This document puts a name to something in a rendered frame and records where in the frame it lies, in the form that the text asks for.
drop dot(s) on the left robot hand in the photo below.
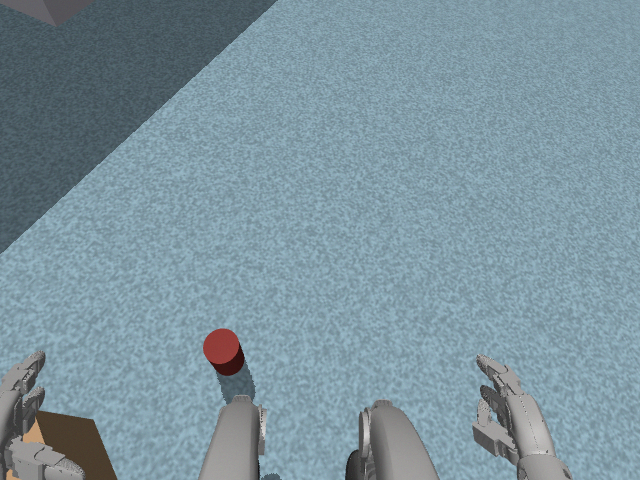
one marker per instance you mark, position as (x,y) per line
(29,461)

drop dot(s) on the right robot arm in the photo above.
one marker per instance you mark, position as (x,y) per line
(542,467)

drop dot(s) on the right robot hand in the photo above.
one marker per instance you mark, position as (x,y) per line
(523,430)

